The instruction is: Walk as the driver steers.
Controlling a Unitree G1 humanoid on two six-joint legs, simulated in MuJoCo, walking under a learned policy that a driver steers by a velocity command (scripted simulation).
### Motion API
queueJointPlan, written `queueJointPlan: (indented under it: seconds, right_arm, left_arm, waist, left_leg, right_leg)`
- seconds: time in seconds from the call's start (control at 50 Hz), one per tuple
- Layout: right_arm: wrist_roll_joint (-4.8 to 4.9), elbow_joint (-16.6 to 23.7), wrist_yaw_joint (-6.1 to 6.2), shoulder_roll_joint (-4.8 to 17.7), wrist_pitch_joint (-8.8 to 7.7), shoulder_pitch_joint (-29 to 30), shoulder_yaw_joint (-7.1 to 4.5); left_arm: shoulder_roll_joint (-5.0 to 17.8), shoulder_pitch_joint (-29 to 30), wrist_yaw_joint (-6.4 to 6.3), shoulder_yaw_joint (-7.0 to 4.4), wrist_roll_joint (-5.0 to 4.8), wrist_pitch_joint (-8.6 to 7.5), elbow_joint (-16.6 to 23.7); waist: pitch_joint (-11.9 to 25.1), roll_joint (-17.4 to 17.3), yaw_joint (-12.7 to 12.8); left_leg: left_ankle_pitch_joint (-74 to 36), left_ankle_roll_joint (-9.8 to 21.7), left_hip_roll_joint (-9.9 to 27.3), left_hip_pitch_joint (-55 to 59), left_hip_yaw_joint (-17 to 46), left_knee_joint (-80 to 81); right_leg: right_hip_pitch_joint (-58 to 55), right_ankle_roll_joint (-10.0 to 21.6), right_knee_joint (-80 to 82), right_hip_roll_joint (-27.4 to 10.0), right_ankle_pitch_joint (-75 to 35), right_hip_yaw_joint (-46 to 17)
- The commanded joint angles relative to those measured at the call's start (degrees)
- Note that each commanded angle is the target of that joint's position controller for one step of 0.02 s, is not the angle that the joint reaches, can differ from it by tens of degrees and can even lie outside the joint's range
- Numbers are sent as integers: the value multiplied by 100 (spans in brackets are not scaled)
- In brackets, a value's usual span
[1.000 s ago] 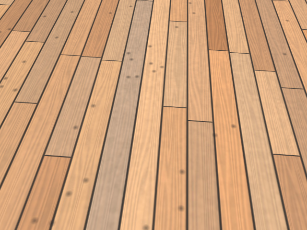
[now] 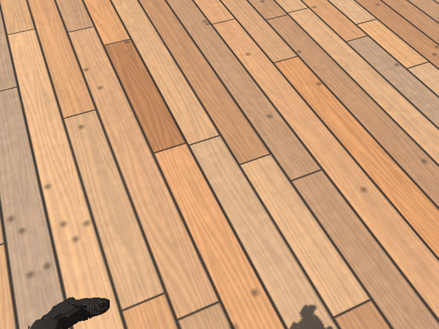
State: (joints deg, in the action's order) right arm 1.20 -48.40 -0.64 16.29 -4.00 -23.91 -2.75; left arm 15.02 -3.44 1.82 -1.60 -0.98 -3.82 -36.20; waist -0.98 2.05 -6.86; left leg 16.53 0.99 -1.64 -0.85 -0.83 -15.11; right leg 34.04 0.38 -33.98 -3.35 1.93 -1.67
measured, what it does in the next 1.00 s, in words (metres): walks ahead, turning left: right foot, then left foot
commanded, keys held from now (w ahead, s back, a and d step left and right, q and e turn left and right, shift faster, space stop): w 0.06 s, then w+q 0.70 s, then no key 0.24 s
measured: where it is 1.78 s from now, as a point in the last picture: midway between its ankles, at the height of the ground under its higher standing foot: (161, 279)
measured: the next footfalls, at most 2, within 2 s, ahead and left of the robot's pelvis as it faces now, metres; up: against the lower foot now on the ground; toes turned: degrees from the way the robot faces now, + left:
right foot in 0.08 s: +0.22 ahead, -0.13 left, +0.00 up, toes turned -1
left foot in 0.62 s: +0.48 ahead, +0.14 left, +0.00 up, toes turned +18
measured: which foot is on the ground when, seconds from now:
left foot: down 0.00-0.10, up 0.12-0.60, down 0.62-1.00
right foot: up 0.00-0.06, down 0.08-0.64, up 0.66-1.00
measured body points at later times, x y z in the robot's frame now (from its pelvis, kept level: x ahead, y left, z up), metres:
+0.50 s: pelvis +0.27 -0.03 +0.00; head +0.29 -0.02 +0.45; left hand +0.25 +0.26 -0.13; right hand +0.49 -0.24 -0.10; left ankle +0.42 +0.15 -0.69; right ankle +0.18 -0.13 -0.74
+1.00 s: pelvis +0.52 +0.07 +0.00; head +0.55 +0.10 +0.45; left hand +0.60 +0.38 -0.10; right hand +0.72 -0.15 -0.11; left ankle +0.45 +0.13 -0.74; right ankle +0.74 +0.01 -0.70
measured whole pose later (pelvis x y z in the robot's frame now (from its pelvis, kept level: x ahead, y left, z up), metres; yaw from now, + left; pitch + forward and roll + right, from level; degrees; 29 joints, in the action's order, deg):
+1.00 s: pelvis +0.52 +0.07 +0.00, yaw +25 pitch +2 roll +1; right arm 0.3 -42.1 0.8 15.9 -1.6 -15.3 -3.3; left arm 16.3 -4.4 0.8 -2.4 0.6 -5.0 -41.5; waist -2.9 2.6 -3.3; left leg 14.6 4.6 -7.0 -7.8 5.2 -21.4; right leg 34.9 -2.7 -34.6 -3.2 -3.4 -3.7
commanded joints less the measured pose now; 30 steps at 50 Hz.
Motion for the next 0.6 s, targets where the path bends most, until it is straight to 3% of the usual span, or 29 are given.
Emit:
queueJointPlan:
  seconds: [0.02,0.06,0.08,0.1,0.12,0.14,0.16,0.18,0.2,0.24,0.32,0.42,0.52,0.56,0.58,0.6]
  right_arm:
    - [40,188,42,1071,14,0,-251]
    - [56,175,75,1149,68,134,-266]
    - [35,190,82,1025,70,101,-212]
    - [-132,384,87,688,37,164,-65]
    - [-73,440,70,124,-62,-526,98]
    - [57,373,56,765,-116,-118,-64]
    - [151,531,38,939,-139,361,-141]
    - [112,552,57,860,-125,572,-133]
    - [35,549,65,795,-81,645,-156]
    - [55,451,63,568,67,394,-150]
    - [18,583,79,384,202,726,-149]
    - [-9,845,-88,224,134,1572,-71]
    - [1,1315,-259,215,138,2347,-41]
    - [-1,1429,-310,339,157,2271,-106]
    - [-4,1427,-314,454,179,2044,-171]
    - [7,1327,-300,643,198,1491,-283]
  left_arm:
    - [448,546,66,-133,-25,-133,568]
    - [669,-102,47,-259,22,-140,400]
    - [918,-886,-8,-394,63,-130,180]
    - [1379,-1984,-91,-521,148,-99,28]
    - [1640,-2126,-67,-554,145,-57,-46]
    - [1099,-2123,-71,-430,91,-52,-48]
    - [933,-1796,-84,-359,67,-67,-68]
    - [805,-1427,-72,-311,96,-89,-68]
    - [642,-1154,-48,-276,129,-120,-82]
    - [509,-910,-37,-274,173,-224,-160]
    - [652,-938,-97,-355,201,-327,-432]
    - [856,-1108,-199,-407,157,-263,-647]
    - [1065,-1561,-241,-489,31,-59,-935]
    - [1202,-1491,-275,-525,-1,32,-940]
    - [1294,-1449,-306,-550,-16,78,-923]
    - [1354,-1388,-333,-562,-23,130,-903]
  waist:
    - [-200,-733,244]
    - [179,-715,704]
    - [692,-603,1066]
    - [1594,112,1493]
    - [2242,1551,1147]
    - [1805,820,1387]
    - [1028,601,1307]
    - [655,282,1112]
    - [364,254,943]
    - [250,413,669]
    - [-60,137,611]
    - [-291,5,901]
    - [-504,-36,1134]
    - [-300,132,962]
    - [-70,266,794]
    - [266,317,464]
  left_leg:
    - [-2181,855,1589,-13,892,233]
    - [-3580,673,1439,17,626,-563]
    - [-3855,524,1162,-422,454,-1543]
    - [-2159,295,798,-1655,240,-3378]
    - [1562,11,-60,-3608,304,-5126]
    - [1606,42,192,-4186,888,-5716]
    - [1059,77,407,-4423,807,-5725]
    - [583,44,631,-4209,689,-5512]
    - [267,2,763,-4035,680,-5270]
    - [-94,-75,901,-3500,711,-5108]
    - [-849,-212,899,-3875,848,-4556]
    - [-2136,-129,793,-3725,403,-2936]
    - [-1624,147,678,-4033,23,-2169]
    - [-1058,345,405,-3611,-285,-2078]
    - [-739,464,192,-3190,-468,-2119]
    - [-548,612,-48,-2456,-591,-2079]
  right_leg:
    - [-286,181,360,140,133,129]
    - [-1381,410,695,359,202,334]
    - [-2668,585,712,300,117,262]
    - [-4426,982,514,-921,-84,-1053]
    - [-5778,1732,1147,-2069,1180,-3468]
    - [-5370,1539,1488,-1918,1946,-3569]
    - [-4672,1337,1626,-1747,1736,-2714]
    - [-3958,1226,1802,-1497,1221,-2116]
    - [-3423,1179,2007,-1296,829,-1659]
    - [-2792,1137,2369,-1111,351,-1037]
    - [-2618,1147,2654,-1107,-526,-174]
    - [-2828,931,2763,-958,-734,728]
    - [-3861,820,2371,-1281,-1322,1039]
    - [-4107,692,1807,-1310,-2874,1215]
    - [-4173,624,1323,-1298,-3870,1285]
    - [-4077,543,496,-1226,-4519,1366]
